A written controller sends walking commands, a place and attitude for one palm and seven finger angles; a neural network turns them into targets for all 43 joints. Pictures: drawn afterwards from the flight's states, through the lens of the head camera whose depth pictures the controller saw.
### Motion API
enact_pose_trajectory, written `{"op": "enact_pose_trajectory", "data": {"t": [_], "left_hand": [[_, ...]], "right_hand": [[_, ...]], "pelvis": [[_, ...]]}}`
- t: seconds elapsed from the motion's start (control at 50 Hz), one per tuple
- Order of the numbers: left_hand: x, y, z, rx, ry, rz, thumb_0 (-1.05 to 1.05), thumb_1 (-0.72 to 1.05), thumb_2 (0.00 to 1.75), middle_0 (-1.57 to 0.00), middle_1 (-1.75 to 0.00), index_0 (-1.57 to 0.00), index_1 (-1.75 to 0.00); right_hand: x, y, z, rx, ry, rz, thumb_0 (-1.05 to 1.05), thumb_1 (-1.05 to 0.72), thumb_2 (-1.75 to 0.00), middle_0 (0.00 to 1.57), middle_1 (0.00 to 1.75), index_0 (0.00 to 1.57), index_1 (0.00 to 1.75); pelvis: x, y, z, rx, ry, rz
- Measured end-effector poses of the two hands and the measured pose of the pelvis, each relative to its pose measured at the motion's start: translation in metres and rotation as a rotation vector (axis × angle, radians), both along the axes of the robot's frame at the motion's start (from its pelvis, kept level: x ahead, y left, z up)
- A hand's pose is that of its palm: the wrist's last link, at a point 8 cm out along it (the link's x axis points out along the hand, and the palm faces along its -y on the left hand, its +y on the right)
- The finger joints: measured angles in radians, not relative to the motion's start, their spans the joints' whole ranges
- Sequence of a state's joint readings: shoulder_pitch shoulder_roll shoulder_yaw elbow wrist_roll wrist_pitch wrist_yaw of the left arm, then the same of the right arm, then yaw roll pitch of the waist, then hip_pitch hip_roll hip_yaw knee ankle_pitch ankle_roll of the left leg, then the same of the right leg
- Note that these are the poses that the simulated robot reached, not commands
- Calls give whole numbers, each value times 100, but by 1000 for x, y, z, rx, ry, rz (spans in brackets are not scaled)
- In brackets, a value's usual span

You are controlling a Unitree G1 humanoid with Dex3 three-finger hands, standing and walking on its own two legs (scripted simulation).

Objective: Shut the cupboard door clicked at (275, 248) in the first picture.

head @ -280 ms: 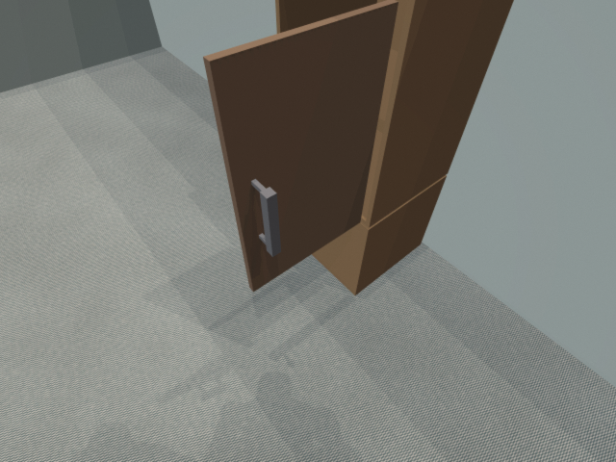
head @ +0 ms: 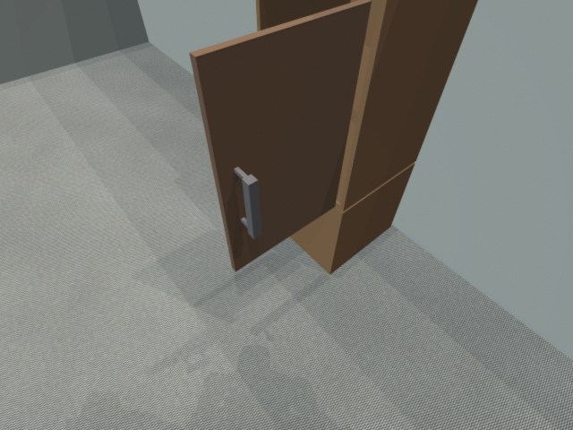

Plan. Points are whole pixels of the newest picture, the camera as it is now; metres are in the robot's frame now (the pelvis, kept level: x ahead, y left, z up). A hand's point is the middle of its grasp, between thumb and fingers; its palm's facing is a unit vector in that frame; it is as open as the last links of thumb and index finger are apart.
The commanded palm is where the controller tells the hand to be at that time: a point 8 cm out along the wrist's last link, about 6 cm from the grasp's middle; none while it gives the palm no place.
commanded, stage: look at it before walking up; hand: left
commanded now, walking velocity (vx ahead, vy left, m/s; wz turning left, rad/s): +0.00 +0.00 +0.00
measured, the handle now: (247, 203) +0.56 +0.12 -0.08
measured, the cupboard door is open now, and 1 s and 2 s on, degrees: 89 89 89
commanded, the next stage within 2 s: walk to a spot facing it in 0.56 s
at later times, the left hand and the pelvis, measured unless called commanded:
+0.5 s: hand out of the picture +0.01 +0.20 -0.17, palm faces +0.01 -0.97 -0.24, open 7.4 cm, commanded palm none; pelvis +0.00 +0.00 +0.00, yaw +0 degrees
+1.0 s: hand out of the picture +0.01 +0.19 -0.18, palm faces -0.07 -0.97 -0.23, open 7.4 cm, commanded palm none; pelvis -0.01 +0.00 -0.01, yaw -8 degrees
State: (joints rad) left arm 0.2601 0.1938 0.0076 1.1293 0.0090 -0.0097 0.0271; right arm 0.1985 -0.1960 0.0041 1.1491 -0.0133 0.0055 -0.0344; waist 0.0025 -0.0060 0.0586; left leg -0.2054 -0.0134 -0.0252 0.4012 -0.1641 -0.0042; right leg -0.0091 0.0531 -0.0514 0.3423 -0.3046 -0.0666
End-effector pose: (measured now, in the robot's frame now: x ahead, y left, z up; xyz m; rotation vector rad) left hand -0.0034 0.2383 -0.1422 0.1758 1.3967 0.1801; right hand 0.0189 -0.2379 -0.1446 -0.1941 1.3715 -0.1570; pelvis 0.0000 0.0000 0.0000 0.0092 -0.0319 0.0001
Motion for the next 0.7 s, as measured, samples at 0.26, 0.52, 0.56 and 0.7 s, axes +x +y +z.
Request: {"op": "enact_pose_trajectory", "data": {"t": [0.26, 0.52, 0.56, 0.7], "left_hand": [[6, 6, 1, 9, -4, -7, 1, 90, 89, -20, -30, -20, -30], [9, 8, 2, 10, -10, -12, 1, 90, 89, -20, -30, -20, -30], [9, 8, 2, 9, -10, -13, 1, 90, 89, -20, -30, -20, -30], [7, 7, 2, 9, -8, -12, 1, 90, 89, -20, -30, -20, -30]], "right_hand": [[2, 1, 1, -3, -3, -4, 0, -90, -90, 20, 30, 20, 30], [4, 0, 2, -7, -8, -4, 0, -90, -90, 20, 30, 20, 30], [4, 0, 2, -7, -8, -5, 0, -90, -90, 20, 30, 20, 30], [3, -1, 2, -8, -6, -3, 0, -90, -90, 20, 30, 20, 30]], "pelvis": [[3, 3, 1, 2, 2, -4], [4, 3, 1, 3, 1, -5], [4, 4, 1, 3, 1, -6], [4, 3, 1, 2, 0, -6]]}}
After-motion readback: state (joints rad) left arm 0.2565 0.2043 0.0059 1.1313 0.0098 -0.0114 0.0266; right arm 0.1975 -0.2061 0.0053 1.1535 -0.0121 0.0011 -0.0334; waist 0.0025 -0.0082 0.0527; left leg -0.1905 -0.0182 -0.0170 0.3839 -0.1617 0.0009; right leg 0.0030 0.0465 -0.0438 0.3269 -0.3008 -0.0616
